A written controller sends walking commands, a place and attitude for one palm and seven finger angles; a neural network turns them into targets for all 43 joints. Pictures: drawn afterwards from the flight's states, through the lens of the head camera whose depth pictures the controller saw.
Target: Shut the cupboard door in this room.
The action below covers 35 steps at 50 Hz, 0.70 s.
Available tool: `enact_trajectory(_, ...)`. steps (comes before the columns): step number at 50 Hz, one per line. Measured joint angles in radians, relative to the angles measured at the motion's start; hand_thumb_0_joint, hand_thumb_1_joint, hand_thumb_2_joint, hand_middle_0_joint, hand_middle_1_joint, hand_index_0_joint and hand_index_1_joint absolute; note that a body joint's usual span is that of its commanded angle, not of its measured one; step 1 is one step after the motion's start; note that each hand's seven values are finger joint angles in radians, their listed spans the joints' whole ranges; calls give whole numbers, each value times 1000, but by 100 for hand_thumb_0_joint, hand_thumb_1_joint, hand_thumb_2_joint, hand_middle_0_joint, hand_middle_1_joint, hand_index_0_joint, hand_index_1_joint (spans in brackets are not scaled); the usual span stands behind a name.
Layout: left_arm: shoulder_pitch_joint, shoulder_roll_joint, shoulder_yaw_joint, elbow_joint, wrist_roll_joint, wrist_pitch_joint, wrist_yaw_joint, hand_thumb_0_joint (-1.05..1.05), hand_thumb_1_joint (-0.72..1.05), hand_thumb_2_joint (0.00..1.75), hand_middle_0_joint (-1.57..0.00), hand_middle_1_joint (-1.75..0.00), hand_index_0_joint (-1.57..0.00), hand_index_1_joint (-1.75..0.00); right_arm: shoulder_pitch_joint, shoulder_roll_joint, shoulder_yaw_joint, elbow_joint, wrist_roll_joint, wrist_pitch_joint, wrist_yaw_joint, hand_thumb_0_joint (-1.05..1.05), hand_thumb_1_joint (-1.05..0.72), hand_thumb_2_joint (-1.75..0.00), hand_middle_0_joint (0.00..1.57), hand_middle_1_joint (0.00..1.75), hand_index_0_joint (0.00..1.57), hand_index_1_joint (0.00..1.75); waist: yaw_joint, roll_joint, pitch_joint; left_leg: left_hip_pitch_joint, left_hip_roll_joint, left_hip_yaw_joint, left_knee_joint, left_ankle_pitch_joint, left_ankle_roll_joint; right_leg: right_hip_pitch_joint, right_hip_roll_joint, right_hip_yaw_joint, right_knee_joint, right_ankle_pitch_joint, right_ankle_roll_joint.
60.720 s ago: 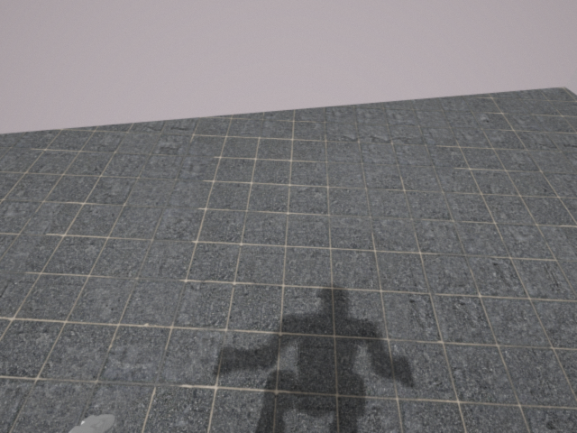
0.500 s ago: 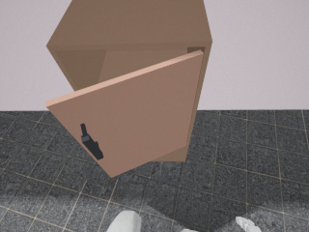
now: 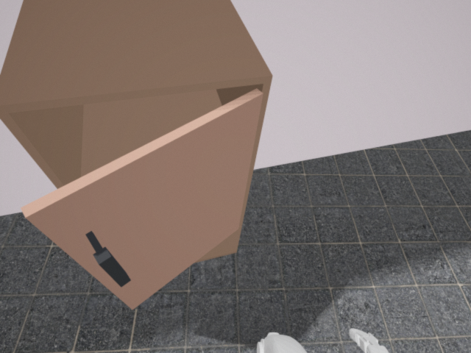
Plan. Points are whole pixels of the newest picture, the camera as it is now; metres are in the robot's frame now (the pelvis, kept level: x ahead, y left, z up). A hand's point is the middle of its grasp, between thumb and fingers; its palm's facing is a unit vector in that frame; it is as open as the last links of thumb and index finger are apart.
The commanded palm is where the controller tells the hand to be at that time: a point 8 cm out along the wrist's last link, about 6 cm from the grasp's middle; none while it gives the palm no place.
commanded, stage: walk to a spot facing it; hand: left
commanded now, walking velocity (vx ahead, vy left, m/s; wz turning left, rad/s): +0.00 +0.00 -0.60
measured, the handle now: (108, 259) +0.25 +0.25 -0.04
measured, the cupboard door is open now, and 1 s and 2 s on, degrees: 25 25 25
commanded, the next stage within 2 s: none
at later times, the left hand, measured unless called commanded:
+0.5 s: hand (200, 303) +0.22 +0.09 -0.15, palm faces -0.37 -0.89 -0.27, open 7.4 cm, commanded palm none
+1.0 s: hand (202, 297) +0.23 +0.09 -0.16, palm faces -0.56 -0.80 -0.23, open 7.4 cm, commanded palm none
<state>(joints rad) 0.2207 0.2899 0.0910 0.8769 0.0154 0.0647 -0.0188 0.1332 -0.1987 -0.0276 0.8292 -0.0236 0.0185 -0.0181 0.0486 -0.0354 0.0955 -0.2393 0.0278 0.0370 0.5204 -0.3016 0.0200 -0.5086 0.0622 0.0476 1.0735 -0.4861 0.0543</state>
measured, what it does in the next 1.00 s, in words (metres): steps on the spot, turning right: right foot, then left foot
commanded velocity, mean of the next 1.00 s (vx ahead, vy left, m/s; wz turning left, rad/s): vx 0.00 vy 0.00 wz -0.60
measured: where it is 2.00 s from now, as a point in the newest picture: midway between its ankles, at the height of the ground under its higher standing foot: outside the picture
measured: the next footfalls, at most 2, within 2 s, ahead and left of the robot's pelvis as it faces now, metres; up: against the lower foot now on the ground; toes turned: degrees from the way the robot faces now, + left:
right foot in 0.34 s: +0.03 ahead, -0.16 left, +0.00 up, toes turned -20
left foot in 0.70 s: +0.13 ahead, +0.06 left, +0.00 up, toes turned -23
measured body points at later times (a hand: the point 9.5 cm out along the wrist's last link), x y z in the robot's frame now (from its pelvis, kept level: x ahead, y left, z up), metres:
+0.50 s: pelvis +0.01 -0.04 -0.01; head +0.06 -0.09 +0.43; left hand +0.24 +0.14 -0.13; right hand -0.06 -0.31 -0.17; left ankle +0.04 +0.11 -0.67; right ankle -0.01 -0.14 -0.74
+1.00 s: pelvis +0.04 -0.04 +0.00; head +0.09 -0.07 +0.44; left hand +0.26 +0.13 -0.14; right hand -0.04 -0.29 -0.14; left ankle +0.09 +0.08 -0.74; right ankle -0.04 -0.15 -0.69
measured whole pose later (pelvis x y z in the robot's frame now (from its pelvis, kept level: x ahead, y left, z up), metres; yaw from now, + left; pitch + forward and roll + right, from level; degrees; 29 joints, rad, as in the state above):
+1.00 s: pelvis +0.04 -0.04 +0.00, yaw -37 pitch +1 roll -1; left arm 0.18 0.26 0.09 0.89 0.01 0.08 -0.04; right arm 0.21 -0.19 -0.05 0.85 -0.03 0.01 -0.01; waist 0.01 0.01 0.11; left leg -0.21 0.15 0.21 0.53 -0.31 -0.03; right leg -0.44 -0.05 -0.07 0.89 -0.44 0.07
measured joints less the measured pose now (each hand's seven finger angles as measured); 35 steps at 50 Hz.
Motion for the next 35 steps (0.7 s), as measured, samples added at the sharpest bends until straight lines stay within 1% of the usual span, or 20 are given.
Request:
enact_trajectory(2, -12, 6, 2, -5, -1, 3, -8, 0, 91, 90, -20, -30, -20, -30, 28, 2, -2, 10, -2, -1, -2, 1, -91, -89, 20, 30, 20, 30, -6, 8, 2, 25, 19, 25, -24, 5, 0, -25, -36, -29, 74, 26, 16)
enact_trajectory(4, -28, 8, 3, -9, -2, 8, -13, 0, 91, 90, -20, -30, -20, -30, 55, 2, -5, 20, -2, -5, -3, 1, -91, -89, 20, 30, 20, 30, -14, 15, 5, 44, 35, 52, -40, 6, -1, -31, -69, -44, 84, 50, 27)
enact_trajectory(6, -48, 9, 4, -10, -2, 12, -16, 0, 91, 90, -20, -30, -20, -30, 80, 2, -9, 31, -1, -8, -3, 1, -91, -89, 20, 30, 20, 30, -25, 20, 10, 57, 49, 79, -46, 2, -3, -26, -97, -54, 56, 64, 35)
enact_trajectory(9, -86, 4, 1, -10, -2, 18, -18, 0, 91, 90, -20, -30, -20, -30, 113, -2, -17, 48, -2, -9, 0, 1, -91, -89, 20, 30, 20, 30, -44, 28, 20, 68, 71, 120, -38, -11, -12, 4, -122, -73, -44, 72, 35)
enact_trajectory(11, -115, -2, -4, -11, -2, 18, -20, 0, 91, 90, -20, -30, -20, -30, 132, -7, -23, 59, -3, -7, 3, 1, -91, -89, 20, 30, 20, 30, -60, 35, 28, 69, 87, 145, -20, -27, -21, 36, -126, -88, -128, 68, 26)
enact_trajectory(14, -154, -14, -15, -18, -2, 9, -21, 0, 91, 90, -20, -30, -20, -30, 156, -22, -33, 76, -6, -2, 8, 1, -91, -89, 20, 30, 20, 30, -81, 50, 37, 62, 114, 182, 28, -61, -41, 101, -114, -119, -267, 63, 6)
enact_trajectory(15, -165, -18, -20, -22, -2, 4, -21, 0, 91, 90, -20, -30, -20, -30, 165, -28, -36, 81, -5, -1, 10, 1, -91, -89, 20, 30, 20, 30, -87, 55, 37, 56, 124, 194, 51, -76, -50, 131, -106, -130, -329, 85, -4)
enact_trajectory(16, -173, -20, -27, -28, -3, -6, -21, 0, 91, 90, -20, -30, -20, -30, 178, -35, -39, 84, -3, 1, 12, 1, -91, -89, 20, 30, 20, 30, -92, 60, 35, 43, 136, 201, 90, -95, -60, 171, -99, -142, -413, 142, -17)
enact_trajectory(17, -179, -18, -34, -37, -1, -21, -19, 0, 91, 90, -20, -30, -20, -30, 190, -40, -40, 84, 1, 5, 15, 1, -91, -89, 20, 30, 20, 30, -95, 55, 31, 9, 144, 204, 165, -112, -69, 197, -101, -141, -471, 237, -45)
enact_trajectory(18, -189, -26, -37, -39, -4, -36, -13, 0, 91, 90, -20, -30, -20, -30, 184, -51, -41, 90, 4, 17, 15, 1, -91, -89, 20, 30, 20, 30, -101, 68, 43, -38, 150, 169, 282, -171, -81, 187, -91, -140, -446, 234, -65)
enact_trajectory(19, -194, -37, -42, -41, -8, -44, -5, 0, 91, 90, -20, -30, -20, -30, 172, -62, -42, 95, 7, 30, 9, 1, -91, -89, 20, 30, 20, 30, -107, 79, 56, -87, 140, 119, 396, -219, -88, 182, -84, -137, -419, 200, -76)
enact_trajectory(20, -195, -48, -46, -44, -11, -45, 1, 0, 91, 90, -20, -30, -20, -30, 160, -69, -43, 99, 8, 42, 4, 1, -91, -89, 20, 30, 20, 30, -111, 87, 64, -128, 127, 80, 487, -237, -93, 184, -77, -129, -411, 173, -81)
enact_trajectory(21, -191, -58, -48, -46, -12, -41, 7, 0, 91, 90, -20, -30, -20, -30, 147, -74, -44, 101, 7, 50, 0, 1, -91, -89, 20, 30, 20, 30, -111, 91, 68, -162, 117, 55, 550, -231, -98, 189, -71, -119, -416, 160, -83)
enact_trajectory(23, -177, -72, -52, -48, -10, -28, 14, 0, 91, 90, -20, -30, -20, -30, 123, -76, -43, 96, 3, 55, -2, 1, -91, -89, 20, 30, 20, 30, -109, 89, 66, -211, 102, 28, 599, -193, -110, 199, -63, -93, -439, 165, -82)
enact_trajectory(25, -160, -80, -53, -44, -6, -20, 15, 0, 90, 90, -20, -30, -20, -30, 103, -70, -40, 81, 0, 51, 0, 1, -91, -89, 20, 30, 20, 30, -105, 79, 60, -237, 90, 14, 582, -157, -118, 204, -58, -67, -462, 183, -81)
enact_trajectory(29, -120, -84, -50, -38, 0, -13, 9, 0, 90, 90, -21, -30, -20, -30, 71, -48, -31, 47, 1, 36, 6, 1, -91, -89, 20, 30, 20, 30, -86, 52, 40, -227, 61, 3, 441, -121, -120, 201, -48, -15, -482, 200, -80)
enact_trajectory(33, -84, -74, -40, -32, 1, -8, 5, 0, 90, 90, -21, -30, -21, -30, 44, -26, -22, 20, 6, 17, 9, 1, -91, -89, 20, 30, 20, 30, -62, 29, 24, -162, 24, 4, 260, -94, -109, 185, -31, 29, -473, 199, -69)
enact_trajectory(35, -63, -65, -33, -29, -2, -3, 5, 0, 90, 90, -21, -30, -21, -30, 41, -19, -17, 7, 9, 4, 8, 1, -91, -89, 20, 30, 20, 30, -52, 21, 8, -99, 8, 9, 120, -39, -97, 166, -17, 49, -447, 187, -57)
